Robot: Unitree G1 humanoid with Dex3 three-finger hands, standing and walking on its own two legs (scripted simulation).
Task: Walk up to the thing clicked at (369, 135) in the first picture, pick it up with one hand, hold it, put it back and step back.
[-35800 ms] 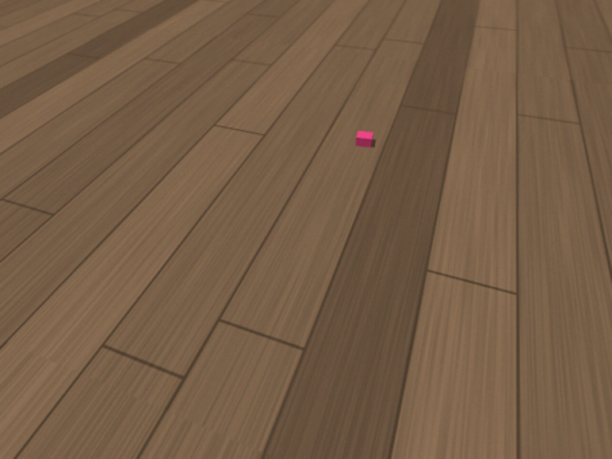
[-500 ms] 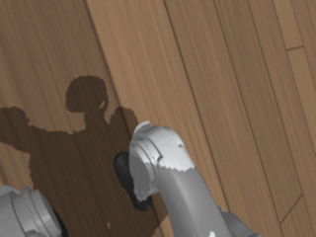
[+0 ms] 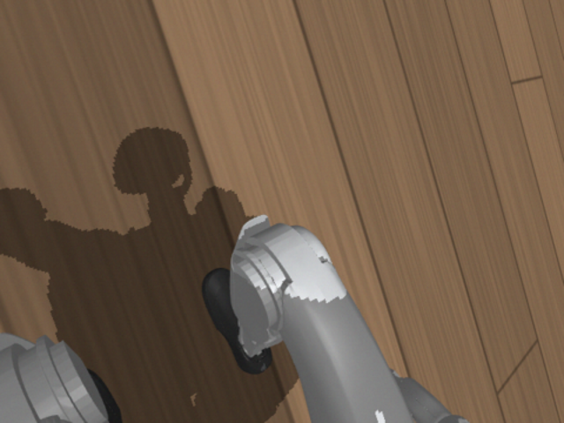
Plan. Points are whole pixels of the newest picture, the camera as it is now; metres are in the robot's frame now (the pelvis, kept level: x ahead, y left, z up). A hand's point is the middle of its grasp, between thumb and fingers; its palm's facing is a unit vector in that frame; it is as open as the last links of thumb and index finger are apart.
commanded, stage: open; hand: left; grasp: from above
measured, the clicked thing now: out of the picture +0.51 +0.35 -0.29
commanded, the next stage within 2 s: withdraw in 0.52 s
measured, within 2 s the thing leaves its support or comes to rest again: neither
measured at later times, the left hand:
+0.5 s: hand out of the picture +0.50 +0.34 -0.23, palm faces -0.43 -0.13 -0.89, open 12.4 cm
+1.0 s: hand out of the picture +0.53 +0.38 -0.14, palm faces -0.30 -0.09 -0.95, open 13.2 cm
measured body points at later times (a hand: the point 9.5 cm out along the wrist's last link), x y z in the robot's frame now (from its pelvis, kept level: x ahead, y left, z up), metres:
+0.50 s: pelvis +0.00 +0.00 +0.00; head +0.29 +0.14 +0.31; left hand +0.52 +0.34 -0.18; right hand +0.03 -0.25 -0.04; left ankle +0.06 +0.11 -0.28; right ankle +0.13 -0.13 -0.28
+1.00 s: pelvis +0.00 +0.00 +0.01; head +0.27 +0.13 +0.35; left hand +0.54 +0.38 -0.08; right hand +0.06 -0.26 -0.05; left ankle +0.06 +0.11 -0.28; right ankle +0.13 -0.13 -0.28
